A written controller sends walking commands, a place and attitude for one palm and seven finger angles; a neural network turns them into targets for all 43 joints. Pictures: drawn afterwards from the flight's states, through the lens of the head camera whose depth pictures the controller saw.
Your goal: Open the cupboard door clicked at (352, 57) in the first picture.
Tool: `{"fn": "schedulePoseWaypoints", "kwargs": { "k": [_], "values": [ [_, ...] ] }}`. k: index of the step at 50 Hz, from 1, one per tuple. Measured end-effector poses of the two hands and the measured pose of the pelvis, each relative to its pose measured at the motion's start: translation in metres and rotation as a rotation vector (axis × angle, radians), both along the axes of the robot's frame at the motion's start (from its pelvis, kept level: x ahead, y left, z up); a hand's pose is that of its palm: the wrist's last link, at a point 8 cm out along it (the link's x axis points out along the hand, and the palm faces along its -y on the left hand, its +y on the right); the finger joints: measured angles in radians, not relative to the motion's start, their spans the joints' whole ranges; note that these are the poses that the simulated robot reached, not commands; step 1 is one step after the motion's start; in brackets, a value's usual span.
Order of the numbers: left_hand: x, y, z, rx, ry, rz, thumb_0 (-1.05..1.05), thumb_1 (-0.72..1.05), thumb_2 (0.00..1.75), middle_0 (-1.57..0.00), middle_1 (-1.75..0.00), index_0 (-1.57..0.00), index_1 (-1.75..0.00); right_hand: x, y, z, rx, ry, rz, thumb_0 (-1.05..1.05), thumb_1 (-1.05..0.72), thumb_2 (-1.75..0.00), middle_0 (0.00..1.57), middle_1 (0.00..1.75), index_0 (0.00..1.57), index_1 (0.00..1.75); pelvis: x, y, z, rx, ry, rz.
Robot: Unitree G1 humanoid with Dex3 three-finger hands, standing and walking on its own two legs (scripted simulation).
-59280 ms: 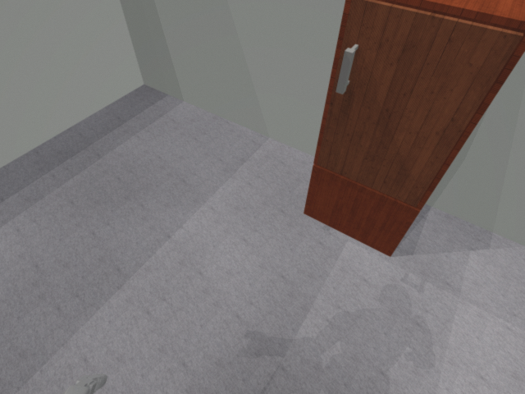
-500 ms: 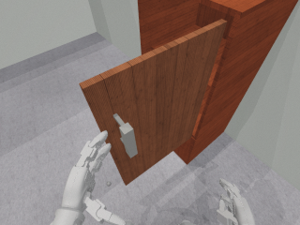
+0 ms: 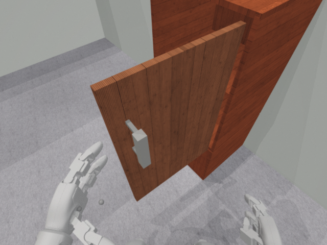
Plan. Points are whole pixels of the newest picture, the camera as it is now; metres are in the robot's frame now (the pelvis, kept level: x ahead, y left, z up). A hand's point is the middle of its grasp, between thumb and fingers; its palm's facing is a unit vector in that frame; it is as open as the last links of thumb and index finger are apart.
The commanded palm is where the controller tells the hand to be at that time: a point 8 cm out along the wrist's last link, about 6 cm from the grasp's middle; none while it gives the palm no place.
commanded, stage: draw the hand back to the body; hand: left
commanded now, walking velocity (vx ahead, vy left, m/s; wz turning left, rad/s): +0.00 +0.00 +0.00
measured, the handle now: (137, 144) +0.33 +0.09 +0.08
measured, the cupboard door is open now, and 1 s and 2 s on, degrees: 87 87 87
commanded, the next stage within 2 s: step back with the hand held close in 1.46 s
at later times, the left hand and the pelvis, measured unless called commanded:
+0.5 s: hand (50, 189) +0.20 +0.21 +0.14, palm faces +0.12 -0.96 -0.26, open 15.6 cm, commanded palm +0.16 +0.26 +0.16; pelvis +0.01 +0.02 +0.03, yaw +0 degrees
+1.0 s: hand (2, 154) +0.22 +0.26 +0.21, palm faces +0.39 -0.82 -0.42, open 10.0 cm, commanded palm +0.17 +0.31 +0.23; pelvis +0.03 +0.02 +0.06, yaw -1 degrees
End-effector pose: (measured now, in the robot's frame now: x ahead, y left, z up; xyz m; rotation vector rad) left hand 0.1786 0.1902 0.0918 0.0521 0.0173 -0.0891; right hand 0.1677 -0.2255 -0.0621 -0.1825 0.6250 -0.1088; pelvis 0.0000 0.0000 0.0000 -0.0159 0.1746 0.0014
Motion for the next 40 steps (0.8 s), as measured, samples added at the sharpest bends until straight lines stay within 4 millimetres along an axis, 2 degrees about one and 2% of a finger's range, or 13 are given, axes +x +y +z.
{"fn": "schedulePoseWaypoints", "kwargs": {
  "k": [6,14,21,24,28,40],
  "values": [
    [-0.005,0.016,0.02,0.029,-0.017,0.021,-0.01,-0.5,0.3,-0.15,-0.3,-0.15,-0.3,0.001,0.011,0.009,0.023,-0.022,-0.01,0.02,-0.9,-0.9,0.2,0.3,0.2,0.3,0.003,0.006,0.007,-0.004,-0.03,-0.004],
    [-0.013,0.038,0.034,0.029,-0.007,0.043,-0.01,-0.5,0.3,-0.15,-0.3,-0.15,-0.3,0.009,0.022,0.024,0.011,-0.066,0.018,0.02,-0.9,-0.9,0.2,0.3,0.2,0.3,0.005,0.014,0.016,-0.014,-0.065,0.002],
    [-0.01,0.053,0.051,0.081,-0.031,0.062,-0.01,-0.45,0.32,-0.15,-0.3,-0.15,-0.3,0.016,0.029,0.036,-0.007,-0.093,0.039,0.02,-0.9,-0.9,0.2,0.3,0.2,0.3,0.006,0.018,0.023,-0.018,-0.094,0.005],
    [-0.009,0.064,0.063,0.194,-0.024,0.175,-0.01,-0.39,0.35,-0.16,-0.3,-0.16,-0.3,0.017,0.032,0.041,-0.02,-0.084,0.035,0.02,-0.9,-0.9,0.2,0.3,0.2,0.3,0.008,0.019,0.03,-0.014,-0.11,0.001],
    [-0.012,0.072,0.074,0.259,-0.011,0.285,-0.01,-0.28,0.39,-0.16,-0.3,-0.16,-0.3,0.017,0.037,0.044,-0.017,-0.064,0.037,0.02,-0.9,-0.9,0.2,0.3,0.2,0.3,0.012,0.023,0.038,-0.013,-0.13,0.0],
    [-0.004,0.098,0.108,0.373,-0.061,0.42,0.0,0.11,0.56,-0.18,-0.3,-0.18,-0.3,0.022,0.042,0.043,-0.013,0.013,0.056,0.02,-0.9,-0.9,0.2,0.3,0.2,0.3,0.024,0.025,0.056,0.0,-0.188,-0.006]
  ]
}}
